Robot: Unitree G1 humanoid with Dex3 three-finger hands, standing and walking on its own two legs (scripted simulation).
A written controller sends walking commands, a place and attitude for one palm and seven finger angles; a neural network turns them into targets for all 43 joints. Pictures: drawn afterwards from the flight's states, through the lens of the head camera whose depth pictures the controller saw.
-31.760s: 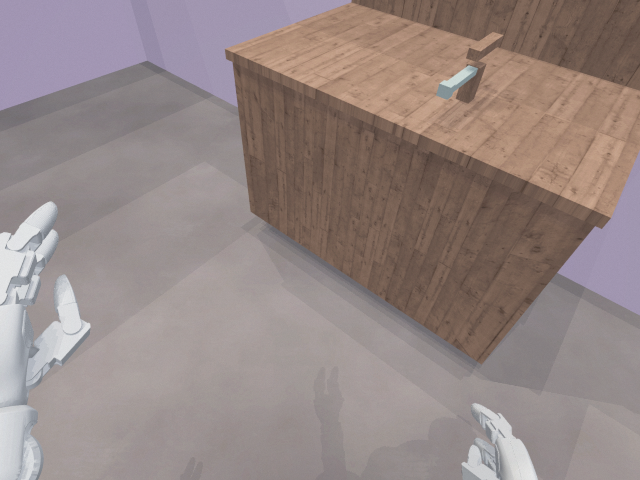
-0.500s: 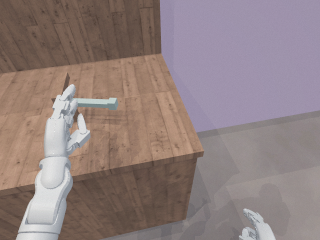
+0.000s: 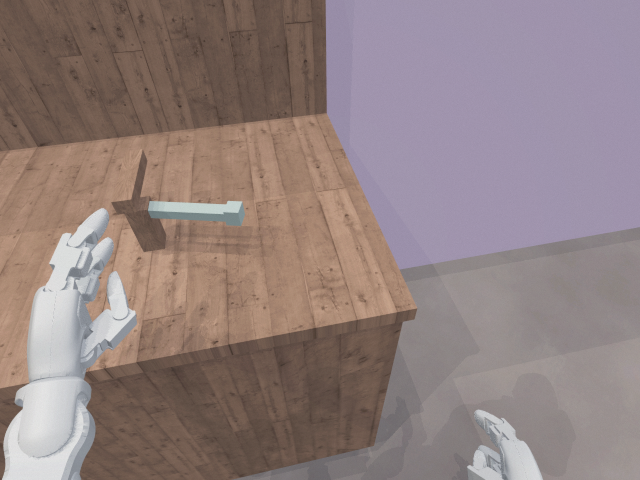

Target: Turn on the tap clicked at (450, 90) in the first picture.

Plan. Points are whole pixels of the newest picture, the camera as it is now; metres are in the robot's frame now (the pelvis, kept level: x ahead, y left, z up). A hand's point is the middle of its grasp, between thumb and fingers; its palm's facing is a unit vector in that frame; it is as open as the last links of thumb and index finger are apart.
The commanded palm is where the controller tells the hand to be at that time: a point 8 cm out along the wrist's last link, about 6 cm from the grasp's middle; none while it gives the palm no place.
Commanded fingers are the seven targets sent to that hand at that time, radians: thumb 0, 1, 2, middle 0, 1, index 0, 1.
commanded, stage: draw the hand back beside the body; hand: left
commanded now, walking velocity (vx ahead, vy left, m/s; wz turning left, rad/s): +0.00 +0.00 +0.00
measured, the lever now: (234, 213) +0.48 +0.20 +0.07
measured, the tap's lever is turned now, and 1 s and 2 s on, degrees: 73 73 73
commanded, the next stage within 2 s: step back with the hand held close in 0.44 s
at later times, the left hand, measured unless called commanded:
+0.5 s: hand (118, 333) +0.21 +0.23 +0.15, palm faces +0.41 -0.85 -0.33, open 7.4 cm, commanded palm +0.16 +0.27 +0.16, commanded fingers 0.00 0.90 0.90 -0.20 -0.30 -0.20 -0.30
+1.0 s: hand (89, 378) +0.16 +0.24 +0.14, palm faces +0.33 -0.83 -0.44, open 7.4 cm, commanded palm +0.11 +0.28 +0.17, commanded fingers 0.00 0.90 0.90 -0.20 -0.30 -0.20 -0.30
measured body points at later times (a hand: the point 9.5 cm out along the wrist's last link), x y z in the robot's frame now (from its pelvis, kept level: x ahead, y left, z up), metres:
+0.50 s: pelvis +0.01 -0.01 +0.00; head -0.01 -0.03 +0.45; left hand +0.18 +0.27 +0.17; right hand +0.20 -0.23 -0.09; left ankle +0.00 +0.11 -0.75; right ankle +0.00 -0.12 -0.75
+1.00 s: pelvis -0.05 +0.00 -0.01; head -0.02 -0.01 +0.44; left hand +0.14 +0.28 +0.16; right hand +0.14 -0.24 -0.10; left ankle +0.00 +0.11 -0.75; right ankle +0.00 -0.12 -0.75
